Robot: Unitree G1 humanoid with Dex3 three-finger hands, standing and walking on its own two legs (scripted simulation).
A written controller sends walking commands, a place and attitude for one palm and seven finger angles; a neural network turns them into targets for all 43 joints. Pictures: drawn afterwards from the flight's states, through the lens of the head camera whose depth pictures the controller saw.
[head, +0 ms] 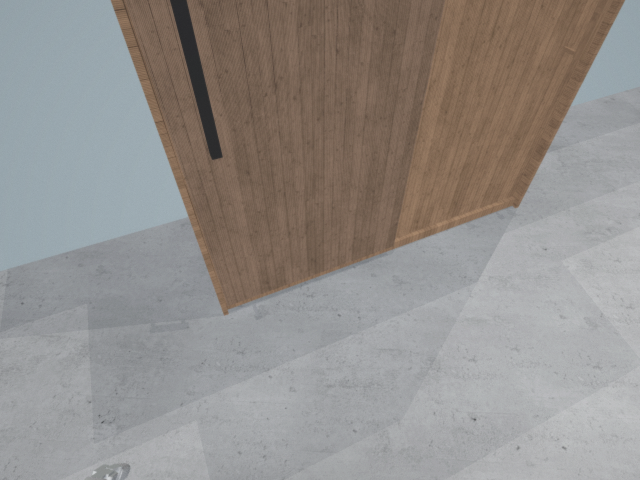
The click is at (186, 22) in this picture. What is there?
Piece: wardrobe's sliding door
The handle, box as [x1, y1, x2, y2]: [170, 0, 222, 159]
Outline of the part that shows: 170,0 209,152 212,159 222,156 186,0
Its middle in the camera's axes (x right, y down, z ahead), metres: -0.25 -0.31 +0.78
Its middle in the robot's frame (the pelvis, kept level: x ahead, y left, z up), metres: +0.79 +0.29 +0.11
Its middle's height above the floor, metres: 0.88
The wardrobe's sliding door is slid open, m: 0.00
